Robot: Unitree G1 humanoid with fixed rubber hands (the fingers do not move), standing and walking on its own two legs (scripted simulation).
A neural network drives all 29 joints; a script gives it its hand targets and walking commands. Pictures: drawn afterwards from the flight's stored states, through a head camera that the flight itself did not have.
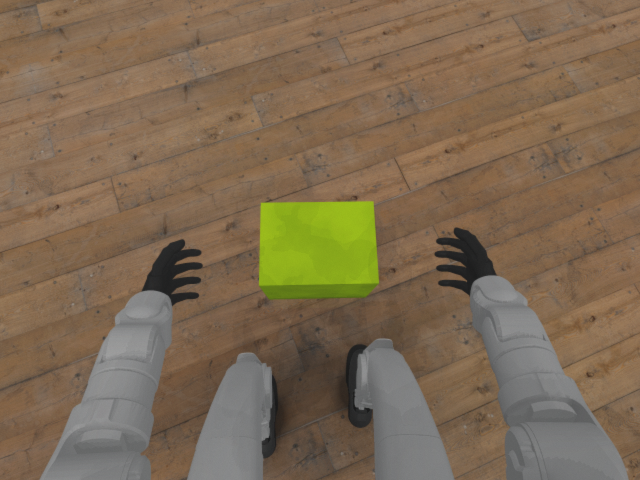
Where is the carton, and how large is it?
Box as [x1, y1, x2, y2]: [259, 201, 378, 299]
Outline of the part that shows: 373,201 261,203 259,285 269,299 365,297 378,283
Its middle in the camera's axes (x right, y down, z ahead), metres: -0.01 +0.04 +1.02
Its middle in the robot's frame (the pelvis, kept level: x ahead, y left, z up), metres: +0.49 +0.00 -0.57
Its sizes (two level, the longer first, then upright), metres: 0.274 0.202 0.228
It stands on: the floor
